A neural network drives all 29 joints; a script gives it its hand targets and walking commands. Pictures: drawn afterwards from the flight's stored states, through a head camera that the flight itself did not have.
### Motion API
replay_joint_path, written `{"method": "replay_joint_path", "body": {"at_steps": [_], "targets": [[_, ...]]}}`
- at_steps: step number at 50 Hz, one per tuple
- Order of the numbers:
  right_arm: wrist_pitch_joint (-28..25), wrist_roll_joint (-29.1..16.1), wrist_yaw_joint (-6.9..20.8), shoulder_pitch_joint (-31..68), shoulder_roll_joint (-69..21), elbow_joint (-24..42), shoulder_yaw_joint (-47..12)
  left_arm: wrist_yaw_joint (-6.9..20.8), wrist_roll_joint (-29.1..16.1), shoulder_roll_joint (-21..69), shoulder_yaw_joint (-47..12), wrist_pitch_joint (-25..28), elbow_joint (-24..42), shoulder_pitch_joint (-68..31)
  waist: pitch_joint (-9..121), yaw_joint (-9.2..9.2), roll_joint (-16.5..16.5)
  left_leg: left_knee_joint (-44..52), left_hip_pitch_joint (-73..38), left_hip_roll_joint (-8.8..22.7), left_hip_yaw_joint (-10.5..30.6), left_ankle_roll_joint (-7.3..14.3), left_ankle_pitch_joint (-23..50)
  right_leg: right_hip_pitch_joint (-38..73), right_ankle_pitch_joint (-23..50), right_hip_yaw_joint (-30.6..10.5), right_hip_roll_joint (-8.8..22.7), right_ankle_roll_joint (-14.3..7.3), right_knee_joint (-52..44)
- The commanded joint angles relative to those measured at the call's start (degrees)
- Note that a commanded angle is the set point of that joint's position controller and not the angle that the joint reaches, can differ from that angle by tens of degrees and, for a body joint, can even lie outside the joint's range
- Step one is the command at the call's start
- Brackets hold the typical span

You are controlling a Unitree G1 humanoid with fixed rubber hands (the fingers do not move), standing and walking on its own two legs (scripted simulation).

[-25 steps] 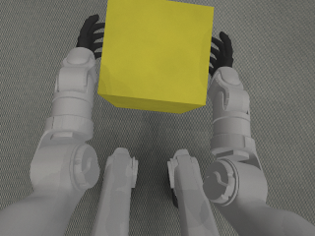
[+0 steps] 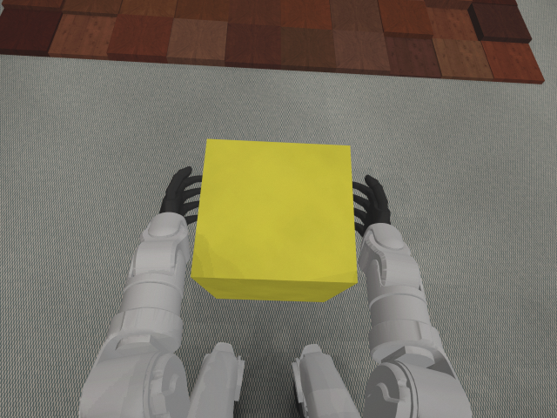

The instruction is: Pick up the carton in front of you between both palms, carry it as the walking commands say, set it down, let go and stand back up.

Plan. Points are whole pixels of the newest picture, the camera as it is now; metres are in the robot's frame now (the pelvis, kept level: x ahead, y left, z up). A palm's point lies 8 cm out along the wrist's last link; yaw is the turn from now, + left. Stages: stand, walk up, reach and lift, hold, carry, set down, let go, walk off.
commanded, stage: reach and lift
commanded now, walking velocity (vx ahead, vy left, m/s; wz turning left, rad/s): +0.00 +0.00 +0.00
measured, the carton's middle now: (274, 232) +0.42 +0.00 -0.11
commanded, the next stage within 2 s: hold in 1.66 s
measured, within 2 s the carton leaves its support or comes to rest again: neither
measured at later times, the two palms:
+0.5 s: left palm (142, 212) +0.35 +0.15 +0.11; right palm (429, 214) +0.36 -0.15 +0.11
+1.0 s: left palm (124, 212) +0.33 +0.15 +0.15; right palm (457, 211) +0.34 -0.15 +0.16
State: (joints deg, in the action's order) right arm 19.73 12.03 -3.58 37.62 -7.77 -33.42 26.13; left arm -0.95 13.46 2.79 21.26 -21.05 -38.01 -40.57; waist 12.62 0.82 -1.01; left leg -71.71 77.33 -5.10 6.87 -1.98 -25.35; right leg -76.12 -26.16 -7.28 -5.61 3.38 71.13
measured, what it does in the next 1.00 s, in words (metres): rises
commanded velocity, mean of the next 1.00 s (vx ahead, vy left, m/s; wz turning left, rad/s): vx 0.00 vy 0.00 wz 0.00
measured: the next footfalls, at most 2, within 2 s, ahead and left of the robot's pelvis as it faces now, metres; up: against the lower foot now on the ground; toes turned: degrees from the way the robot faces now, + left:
none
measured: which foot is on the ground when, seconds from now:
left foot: down 0.00-1.00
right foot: down 0.00-1.00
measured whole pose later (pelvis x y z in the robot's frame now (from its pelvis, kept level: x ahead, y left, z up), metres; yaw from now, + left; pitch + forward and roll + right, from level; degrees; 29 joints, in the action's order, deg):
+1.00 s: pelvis +0.04 -0.01 +0.13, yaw +1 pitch -3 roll +0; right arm 34.6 17.4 0.3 19.3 -9.9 -23.0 18.1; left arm 0.1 17.3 9.3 17.2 -35.8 -22.8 -18.9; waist 0.3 0.0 -0.4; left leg -26.8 11.1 -2.5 8.2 -1.1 -12.3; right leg -10.5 -13.2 -8.2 -2.5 1.0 27.0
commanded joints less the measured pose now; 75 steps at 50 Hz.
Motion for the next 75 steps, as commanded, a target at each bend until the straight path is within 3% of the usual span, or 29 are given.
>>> {"method": "replay_joint_path", "body": {"at_steps": [1,16,22,28,34,39,46,75], "targets": [[-0.08,-8.24,14.81,32.25,-59.80,-3.84,-34.69,13.44,-9.17,63.31,-31.36,1.97,-0.37,-29.64,39.08,-0.25,2.45,12.22,-33.07,-3.44,-5.84,0.78,15.40,23.45,13.47,6.79,-3.89,-1.69,-11.94],[1.67,-7.35,15.34,13.62,-59.74,-0.31,-39.83,13.75,-9.34,62.61,-35.60,0.29,5.58,-12.24,23.98,-0.83,1.34,31.41,-53.51,-1.72,-2.98,1.17,24.40,48.10,23.99,3.06,-1.53,-2.21,-31.40],[4.61,-8.21,15.79,7.67,-59.12,3.43,-42.61,14.00,-10.45,62.77,-38.47,-2.73,9.76,-6.56,18.10,-0.72,1.37,38.55,-61.94,-1.00,-2.53,0.80,28.34,57.63,28.43,2.63,-0.63,-2.20,-38.78],[9.43,-9.97,16.49,2.62,-58.77,8.44,-44.93,14.20,-12.10,61.70,-41.32,-7.74,16.17,-2.74,11.25,-0.67,0.89,45.60,-68.61,-0.59,-2.67,0.49,27.84,65.97,28.95,2.48,0.09,-2.23,-45.46],[13.73,-8.45,17.37,2.33,-56.68,8.17,-41.44,14.74,-10.45,60.16,-37.42,-12.13,15.79,-1.73,-0.44,-0.93,0.66,50.06,-69.34,-0.61,-3.03,1.07,18.25,66.16,19.24,2.86,0.60,-2.59,-49.74],[13.89,-7.43,18.11,8.23,-57.21,6.87,-38.59,15.68,-9.60,60.49,-34.64,-12.38,14.17,-7.63,-2.38,-0.89,0.23,49.64,-68.73,-0.28,-3.34,1.46,12.88,65.23,13.38,3.19,0.74,-3.10,-49.77],[13.81,-7.99,18.34,11.80,-58.37,7.84,-39.73,15.84,-10.37,62.15,-36.43,-12.31,15.27,-11.57,2.27,-0.68,0.89,49.08,-70.85,-0.37,-3.56,1.20,14.89,67.33,15.55,3.45,0.66,-3.13,-49.11],[17.36,-9.99,17.95,3.22,-55.34,16.38,-42.77,14.84,-12.21,60.22,-39.14,-16.00,23.44,-2.14,2.26,-0.88,0.95,52.40,-76.83,-0.90,-2.94,0.34,27.61,73.76,28.11,3.12,-0.21,-2.34,-52.03]]}}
